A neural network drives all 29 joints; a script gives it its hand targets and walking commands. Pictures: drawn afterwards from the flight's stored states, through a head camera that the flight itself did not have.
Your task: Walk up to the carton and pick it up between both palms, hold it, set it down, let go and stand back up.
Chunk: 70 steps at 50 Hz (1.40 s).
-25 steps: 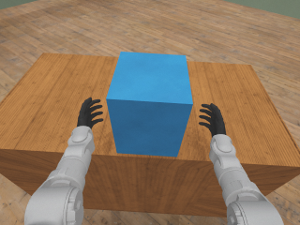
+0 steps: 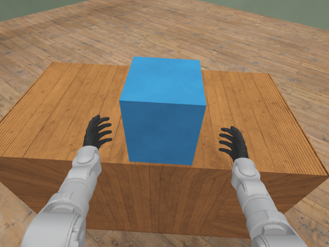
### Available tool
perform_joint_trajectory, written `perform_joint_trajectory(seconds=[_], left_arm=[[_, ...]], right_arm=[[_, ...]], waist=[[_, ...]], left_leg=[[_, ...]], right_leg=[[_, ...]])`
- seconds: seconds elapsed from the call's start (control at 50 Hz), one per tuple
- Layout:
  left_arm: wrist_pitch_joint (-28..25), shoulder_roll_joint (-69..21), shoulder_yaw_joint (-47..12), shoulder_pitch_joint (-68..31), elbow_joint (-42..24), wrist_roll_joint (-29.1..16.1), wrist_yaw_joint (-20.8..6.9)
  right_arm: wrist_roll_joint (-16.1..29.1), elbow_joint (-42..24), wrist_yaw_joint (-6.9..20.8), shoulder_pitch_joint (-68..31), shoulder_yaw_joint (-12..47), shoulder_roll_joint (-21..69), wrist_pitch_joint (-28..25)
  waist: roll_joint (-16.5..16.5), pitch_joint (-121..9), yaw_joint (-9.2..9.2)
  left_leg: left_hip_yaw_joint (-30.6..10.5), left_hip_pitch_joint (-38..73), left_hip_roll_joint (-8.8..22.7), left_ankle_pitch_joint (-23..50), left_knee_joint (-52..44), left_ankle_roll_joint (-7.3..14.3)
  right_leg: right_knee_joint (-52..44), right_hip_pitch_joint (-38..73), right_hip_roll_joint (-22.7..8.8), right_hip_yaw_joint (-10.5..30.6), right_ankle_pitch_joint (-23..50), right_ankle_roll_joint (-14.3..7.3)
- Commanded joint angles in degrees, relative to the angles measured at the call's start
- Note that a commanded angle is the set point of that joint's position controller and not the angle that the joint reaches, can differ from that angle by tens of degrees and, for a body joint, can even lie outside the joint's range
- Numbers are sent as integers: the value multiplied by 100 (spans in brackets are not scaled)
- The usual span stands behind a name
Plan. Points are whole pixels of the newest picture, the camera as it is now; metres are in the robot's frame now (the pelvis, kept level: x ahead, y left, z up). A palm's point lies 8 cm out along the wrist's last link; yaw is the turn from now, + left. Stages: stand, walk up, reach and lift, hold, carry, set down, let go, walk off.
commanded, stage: set down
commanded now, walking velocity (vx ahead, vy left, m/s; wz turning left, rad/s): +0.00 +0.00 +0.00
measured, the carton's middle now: (163, 112) +0.50 -0.02 +0.06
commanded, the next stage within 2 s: none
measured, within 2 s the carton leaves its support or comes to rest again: neither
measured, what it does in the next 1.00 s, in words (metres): stands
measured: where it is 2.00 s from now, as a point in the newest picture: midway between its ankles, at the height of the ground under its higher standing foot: outside the picture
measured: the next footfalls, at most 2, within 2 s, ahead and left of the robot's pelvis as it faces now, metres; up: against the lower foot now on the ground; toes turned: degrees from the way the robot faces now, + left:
none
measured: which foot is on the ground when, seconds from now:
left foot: down 0.00-1.00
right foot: down 0.00-1.00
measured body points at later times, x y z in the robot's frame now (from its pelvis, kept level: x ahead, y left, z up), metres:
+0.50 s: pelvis +0.02 +0.00 +0.00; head +0.01 +0.00 +0.45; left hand +0.30 +0.21 +0.04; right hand +0.27 -0.23 +0.05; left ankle +0.06 +0.12 -0.73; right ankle +0.06 -0.12 -0.73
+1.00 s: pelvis +0.01 +0.00 +0.00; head +0.00 +0.00 +0.45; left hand +0.26 +0.21 +0.02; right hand +0.23 -0.23 +0.03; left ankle +0.06 +0.12 -0.73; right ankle +0.06 -0.12 -0.73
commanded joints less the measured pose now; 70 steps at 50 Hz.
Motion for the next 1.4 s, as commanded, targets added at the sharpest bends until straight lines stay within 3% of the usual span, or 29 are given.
perform_joint_trajectory(seconds=[0.0,0.06,0.08,0.1,0.18,0.24,0.26,0.32,0.36,0.4,0.42,0.5,0.7,0.72,0.82,0.9,0.96,0.98,1.0,1.02,1.04,1.1,1.12,1.16,1.2,1.22,1.24,1.32,1.38], left_arm=[[-93,788,-399,-1319,-2274,187,-46],[98,674,-496,-1269,-2964,119,-24],[139,699,-423,-377,-3544,193,-16],[248,693,-482,-751,-3787,108,-24],[713,730,-453,830,-4976,144,-138],[1007,829,-412,936,-5336,3,-217],[1131,772,-392,1621,-5775,85,-201],[1244,778,-598,1927,-6483,-40,-256],[1266,870,-463,2384,-6687,43,-210],[1351,732,-613,3042,-6988,21,-234],[1396,841,-627,2495,-6952,-1,-236],[1566,695,-708,3280,-7376,-50,-194],[1673,838,-754,3485,-7646,-216,-115],[1706,860,-726,3517,-7537,-102,-114],[1803,738,-617,3683,-7234,53,-101],[1908,616,-697,3502,-6528,147,-199],[1854,834,-627,3483,-7071,12,-186],[1848,847,-597,3534,-7151,-20,-171],[1902,706,-671,3570,-6675,115,-165],[1817,821,-686,3589,-7193,9,-132],[1866,716,-638,3798,-6727,136,-187],[1851,868,-495,3862,-6485,171,-273],[1793,974,-531,3854,-6739,110,-257],[1850,899,-491,3992,-6470,152,-319],[1764,908,-498,4274,-7019,134,-258],[1782,817,-550,4361,-6566,202,-316],[1671,961,-480,4244,-6976,159,-296],[1574,828,-511,4925,-6747,317,-380],[1499,888,-481,4699,-6763,254,-362]], right_arm=[[809,-1656,102,-1702,533,-589,-377],[817,-2219,135,-1787,504,-608,-305],[857,-2517,145,-962,534,-645,-395],[881,-2781,170,-1327,533,-690,-305],[986,-3712,137,173,665,-718,-153],[887,-4505,129,246,736,-631,90],[954,-4561,140,1070,842,-617,179],[1027,-4931,196,1504,747,-626,358],[904,-5445,181,1911,735,-551,368],[971,-5570,220,2625,780,-656,417],[972,-5577,199,2195,808,-610,498],[875,-6121,208,2996,699,-576,624],[756,-6645,283,3308,648,-450,982],[708,-6469,308,3335,604,-461,1036],[660,-6438,362,3413,595,-535,1096],[445,-5830,406,3208,426,-643,1209],[401,-6222,384,3287,495,-590,1148],[396,-6369,397,3250,426,-598,1054],[307,-5759,451,3267,418,-667,1133],[388,-6170,398,3333,385,-613,1036],[359,-5697,412,3502,465,-509,1070],[276,-5745,351,3506,469,-549,984],[268,-6104,326,3639,464,-613,908],[258,-5778,345,3683,541,-570,938],[360,-6144,373,3816,510,-705,844],[299,-5907,383,3890,513,-714,819],[371,-6072,346,4008,600,-593,787],[374,-5611,352,4451,634,-595,566],[292,-5706,418,4232,543,-656,437]], waist=[[-132,-1959,364],[-99,-1888,286],[-103,-1919,339],[-146,-2032,276],[-37,-1943,219],[-273,-1594,305],[-122,-1347,315],[84,-1097,287],[-137,-933,437],[-7,-771,306],[112,-715,401],[20,-291,421],[-4,556,447],[212,721,455],[82,877,532],[-25,1104,329],[-63,734,498],[-141,582,509],[74,730,422],[-5,635,430],[57,817,398],[-86,621,441],[-205,405,455],[-233,562,425],[-208,454,523],[-213,582,451],[-170,356,472],[-15,409,391],[-89,374,397]], left_leg=[[242,1577,-59,-399,-769,-85],[239,1679,-66,-306,-787,-115],[140,1958,-37,43,-789,-112],[146,1946,-45,40,-736,-101],[152,2282,-122,942,-640,-174],[169,1972,-135,650,-782,-51],[207,2273,-106,852,-823,-75],[188,2327,-59,949,-866,-145],[234,2173,-81,764,-935,-79],[251,2444,-53,1047,-950,-119],[268,2289,-62,665,-964,-136],[260,2248,8,283,-1138,-130],[305,1699,28,-841,-1483,63],[260,1654,66,-1151,-1609,45],[362,1524,36,-1237,-1615,58],[365,1136,166,-1791,-1696,180],[425,1466,54,-1274,-1508,116],[412,1542,53,-1169,-1501,79],[418,1707,67,-1318,-1494,43],[398,1544,93,-1222,-1519,64],[401,1594,55,-1192,-1484,48],[514,1757,-40,-982,-1310,48],[505,1843,-39,-881,-1285,74],[515,1897,-19,-855,-1333,66],[494,1992,-3,-421,-1292,-12],[497,1968,-30,-506,-1286,-14],[540,2066,-63,-205,-1188,-30],[423,2271,-21,489,-1081,-125],[461,2206,-12,341,-1094,-132]], right_leg=[[-560,1554,80,-100,-392,-28],[-637,1425,87,-149,-400,-36],[-608,1653,136,-161,29,-76],[-593,1506,165,-184,-65,-85],[-569,2009,134,-134,906,-67],[-616,1957,110,-61,591,-47],[-694,1882,110,-65,627,-65],[-739,1751,133,-74,557,-134],[-719,1874,147,-28,438,-103],[-813,1841,154,-11,716,-118],[-813,1669,152,7,264,-145],[-936,1613,131,34,-34,-212],[-1007,1429,44,119,-967,-177],[-986,1418,40,86,-1185,-211],[-994,1557,60,97,-1436,-159],[-961,1769,121,81,-1741,-130],[-944,1608,19,120,-1677,-133],[-933,1632,45,75,-1479,-122],[-976,1381,52,72,-1658,-142],[-899,1640,85,21,-1312,-125],[-975,1572,25,85,-1446,-133],[-1026,1608,-26,146,-1431,-98],[-1020,1630,-21,124,-1251,-112],[-1058,1578,-5,133,-1236,-98],[-953,1596,89,-24,-782,-120],[-1043,1578,61,34,-846,-129],[-969,1690,25,73,-526,-96],[-962,1819,75,61,126,-160],[-939,1634,121,-1,-50,-153]])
